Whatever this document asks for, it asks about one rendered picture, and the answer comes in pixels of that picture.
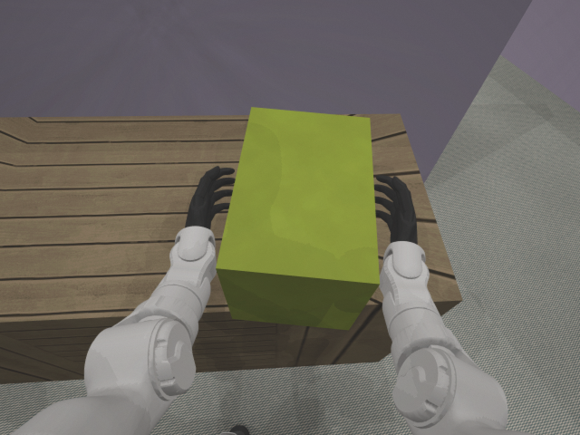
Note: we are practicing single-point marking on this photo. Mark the right robot upper arm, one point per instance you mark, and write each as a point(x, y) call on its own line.
point(439, 394)

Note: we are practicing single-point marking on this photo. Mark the right robot hand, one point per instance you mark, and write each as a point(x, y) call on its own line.
point(402, 221)

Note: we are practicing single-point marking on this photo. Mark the pedestal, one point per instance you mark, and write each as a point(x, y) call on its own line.
point(90, 208)

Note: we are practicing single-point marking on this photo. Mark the right robot forearm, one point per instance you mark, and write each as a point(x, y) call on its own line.
point(413, 320)

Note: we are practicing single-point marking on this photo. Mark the left robot upper arm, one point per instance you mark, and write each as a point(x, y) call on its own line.
point(133, 374)

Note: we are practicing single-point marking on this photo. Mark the carton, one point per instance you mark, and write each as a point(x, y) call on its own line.
point(300, 241)

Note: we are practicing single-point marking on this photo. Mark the left robot hand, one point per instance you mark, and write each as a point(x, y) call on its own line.
point(202, 209)

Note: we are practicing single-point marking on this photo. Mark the left robot forearm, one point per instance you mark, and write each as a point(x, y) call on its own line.
point(183, 293)

